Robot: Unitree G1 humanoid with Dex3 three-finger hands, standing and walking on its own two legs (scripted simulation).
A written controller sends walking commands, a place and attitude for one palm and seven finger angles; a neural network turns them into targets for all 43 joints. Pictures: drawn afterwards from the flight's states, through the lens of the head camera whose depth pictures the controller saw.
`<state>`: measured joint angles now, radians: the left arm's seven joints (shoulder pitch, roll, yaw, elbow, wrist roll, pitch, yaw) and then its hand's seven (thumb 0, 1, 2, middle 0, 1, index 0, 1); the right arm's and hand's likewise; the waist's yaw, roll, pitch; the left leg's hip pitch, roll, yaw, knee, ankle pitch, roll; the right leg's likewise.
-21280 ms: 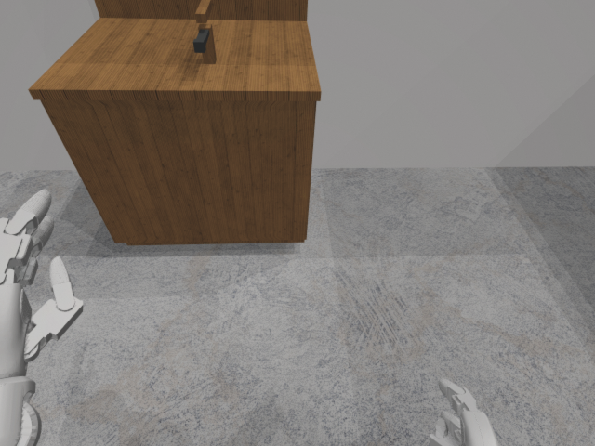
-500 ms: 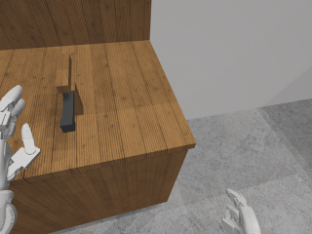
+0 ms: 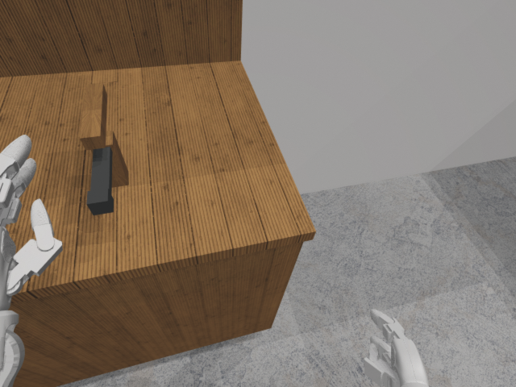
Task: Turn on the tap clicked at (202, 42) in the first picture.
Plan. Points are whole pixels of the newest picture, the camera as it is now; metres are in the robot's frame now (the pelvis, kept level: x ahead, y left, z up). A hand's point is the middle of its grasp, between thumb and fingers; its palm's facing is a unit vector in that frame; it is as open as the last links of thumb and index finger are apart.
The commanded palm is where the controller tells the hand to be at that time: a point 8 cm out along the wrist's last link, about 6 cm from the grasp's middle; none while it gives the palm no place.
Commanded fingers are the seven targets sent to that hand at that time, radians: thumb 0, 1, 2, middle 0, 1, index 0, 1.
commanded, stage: shuffle to correct the standing spot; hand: left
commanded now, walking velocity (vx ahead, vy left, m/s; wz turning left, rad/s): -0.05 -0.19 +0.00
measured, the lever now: (100, 201) +0.33 +0.27 +0.09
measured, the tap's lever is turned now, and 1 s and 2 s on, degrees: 0 0 0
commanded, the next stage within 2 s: come to a stop and stand still in 0.32 s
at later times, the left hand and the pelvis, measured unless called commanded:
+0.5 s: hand (117, 257) +0.22 +0.18 +0.16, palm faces +0.34 -0.87 -0.36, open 7.4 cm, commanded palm +0.16 +0.22 +0.17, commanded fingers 0.00 0.90 0.90 -0.20 -0.30 -0.20 -0.30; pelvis +0.00 -0.05 -0.01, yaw +0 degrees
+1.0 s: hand (77, 239) +0.24 +0.24 +0.15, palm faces +0.28 -0.88 -0.38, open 7.4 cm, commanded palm +0.18 +0.28 +0.17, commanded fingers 0.00 0.90 0.90 -0.20 -0.30 -0.20 -0.30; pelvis +0.01 +0.01 +0.00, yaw -2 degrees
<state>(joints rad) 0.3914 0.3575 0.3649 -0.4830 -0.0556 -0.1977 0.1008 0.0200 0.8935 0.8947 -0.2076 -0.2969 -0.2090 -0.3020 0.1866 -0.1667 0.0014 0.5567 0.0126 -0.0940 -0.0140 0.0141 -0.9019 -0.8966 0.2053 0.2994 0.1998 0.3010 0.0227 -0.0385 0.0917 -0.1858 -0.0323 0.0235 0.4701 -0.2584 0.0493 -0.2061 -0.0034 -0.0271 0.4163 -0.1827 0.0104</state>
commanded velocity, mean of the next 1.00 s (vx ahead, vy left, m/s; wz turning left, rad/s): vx -0.02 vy -0.06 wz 0.00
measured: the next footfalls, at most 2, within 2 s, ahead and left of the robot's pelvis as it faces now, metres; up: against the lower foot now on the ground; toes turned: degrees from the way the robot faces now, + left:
none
